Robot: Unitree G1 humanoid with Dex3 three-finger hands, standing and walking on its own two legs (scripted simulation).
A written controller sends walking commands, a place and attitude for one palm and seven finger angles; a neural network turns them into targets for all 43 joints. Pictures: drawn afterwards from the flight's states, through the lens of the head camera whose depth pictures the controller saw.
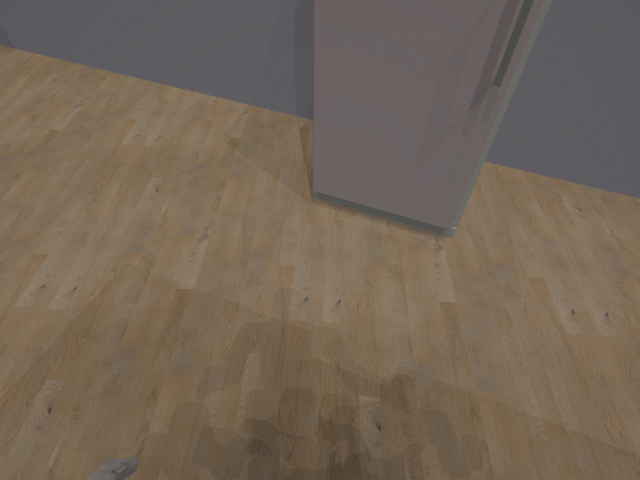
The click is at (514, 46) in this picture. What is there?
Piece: fridge door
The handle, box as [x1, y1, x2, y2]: [493, 0, 532, 86]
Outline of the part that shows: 532,0 524,0 493,82 493,85 499,86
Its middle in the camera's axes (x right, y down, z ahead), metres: +0.50 -0.57 +0.95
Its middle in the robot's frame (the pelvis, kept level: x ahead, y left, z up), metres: +1.13 -0.44 +0.15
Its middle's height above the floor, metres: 0.92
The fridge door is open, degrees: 0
